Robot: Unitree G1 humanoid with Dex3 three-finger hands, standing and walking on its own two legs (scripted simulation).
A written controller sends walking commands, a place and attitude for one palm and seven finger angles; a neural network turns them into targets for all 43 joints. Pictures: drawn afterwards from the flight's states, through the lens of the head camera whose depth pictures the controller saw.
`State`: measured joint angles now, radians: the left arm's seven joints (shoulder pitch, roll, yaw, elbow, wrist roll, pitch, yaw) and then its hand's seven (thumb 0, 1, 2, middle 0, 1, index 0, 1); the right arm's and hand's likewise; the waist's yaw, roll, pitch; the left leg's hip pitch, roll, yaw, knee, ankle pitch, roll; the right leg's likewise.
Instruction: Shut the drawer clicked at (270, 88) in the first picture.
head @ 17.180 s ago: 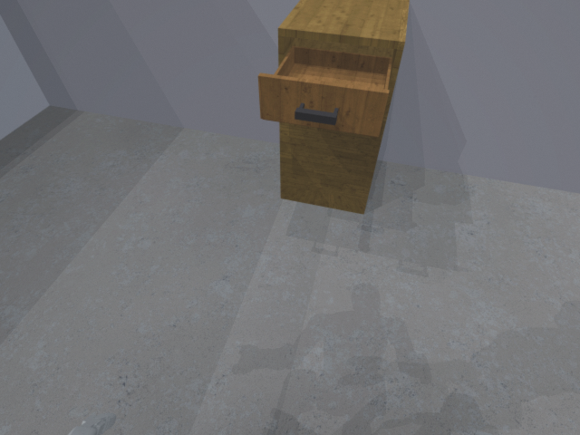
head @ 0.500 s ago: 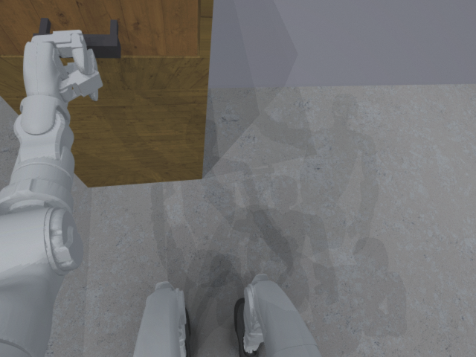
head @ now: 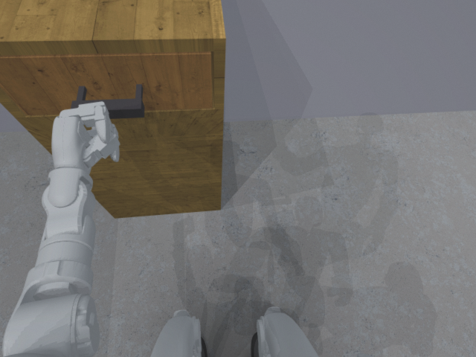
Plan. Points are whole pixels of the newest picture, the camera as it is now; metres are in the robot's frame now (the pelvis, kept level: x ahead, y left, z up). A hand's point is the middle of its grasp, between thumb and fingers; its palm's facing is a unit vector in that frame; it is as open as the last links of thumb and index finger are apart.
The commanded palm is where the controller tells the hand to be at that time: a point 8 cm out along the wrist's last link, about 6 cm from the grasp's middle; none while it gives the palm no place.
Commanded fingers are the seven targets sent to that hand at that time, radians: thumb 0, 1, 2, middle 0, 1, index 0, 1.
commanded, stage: draw the hand back to the body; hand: left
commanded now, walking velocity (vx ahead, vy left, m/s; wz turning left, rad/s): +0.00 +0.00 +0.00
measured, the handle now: (110, 100) +0.56 +0.21 +0.02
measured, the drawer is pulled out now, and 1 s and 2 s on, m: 0.00 0.00 0.00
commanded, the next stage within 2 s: step back with the hand held close in 1.22 s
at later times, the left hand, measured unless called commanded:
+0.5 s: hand (47, 204) +0.31 +0.20 +0.14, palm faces +0.17 -0.96 -0.23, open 3.2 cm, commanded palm +0.27 +0.26 +0.16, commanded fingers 0.00 0.90 0.90 -1.40 -1.60 -1.40 -1.60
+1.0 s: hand out of the picture +0.20 +0.23 +0.24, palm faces +0.42 -0.82 -0.38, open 3.2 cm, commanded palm +0.15 +0.27 +0.26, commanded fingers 0.00 0.90 0.90 -1.40 -1.60 -1.40 -1.60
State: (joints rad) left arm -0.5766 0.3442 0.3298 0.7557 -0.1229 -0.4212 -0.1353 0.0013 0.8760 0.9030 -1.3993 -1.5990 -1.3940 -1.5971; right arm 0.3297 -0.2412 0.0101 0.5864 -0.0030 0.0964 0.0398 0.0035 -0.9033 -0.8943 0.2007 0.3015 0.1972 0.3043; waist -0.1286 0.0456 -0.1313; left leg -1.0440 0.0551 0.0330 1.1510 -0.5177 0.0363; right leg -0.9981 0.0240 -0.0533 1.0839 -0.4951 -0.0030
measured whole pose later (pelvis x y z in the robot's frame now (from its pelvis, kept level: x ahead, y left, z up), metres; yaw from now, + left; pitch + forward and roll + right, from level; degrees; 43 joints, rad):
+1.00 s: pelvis +0.03 -0.01 +0.09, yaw +3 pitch -4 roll +0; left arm 0.50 0.34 0.26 -0.42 -0.08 -0.07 0.10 0.01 0.90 0.90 -1.40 -1.60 -1.40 -1.60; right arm 0.20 -0.23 0.04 0.59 0.01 -0.06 -0.06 0.01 -0.90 -0.89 0.20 0.30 0.20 0.30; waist 0.06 0.08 0.00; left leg -0.10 0.01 0.03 0.45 -0.27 0.01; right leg -0.07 0.01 -0.05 0.41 -0.28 -0.02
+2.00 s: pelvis -0.05 +0.00 +0.08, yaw +3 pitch +0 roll -2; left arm 0.62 0.37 0.37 -0.57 -0.03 -0.22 0.14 0.01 0.89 0.90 -1.41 -1.60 -1.40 -1.60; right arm 0.18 -0.20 0.00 0.54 0.00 -0.05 -0.07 0.01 -0.90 -0.89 0.20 0.30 0.20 0.30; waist 0.01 0.03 0.04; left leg -0.37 0.00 0.04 0.58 -0.22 0.05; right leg -0.32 -0.01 -0.05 0.51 -0.19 0.01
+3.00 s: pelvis -0.25 +0.01 +0.08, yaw +4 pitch -1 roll -3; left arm 0.68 0.45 0.37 -0.73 -0.05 -0.20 0.12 0.01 0.89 0.90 -1.41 -1.60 -1.40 -1.60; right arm 0.18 -0.16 0.03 0.55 -0.02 -0.11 -0.05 0.01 -0.90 -0.89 0.20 0.30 0.20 0.30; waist -0.02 -0.03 0.05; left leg -0.45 -0.02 0.02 0.40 -0.11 0.01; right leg -0.17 0.09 -0.01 0.45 -0.31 -0.04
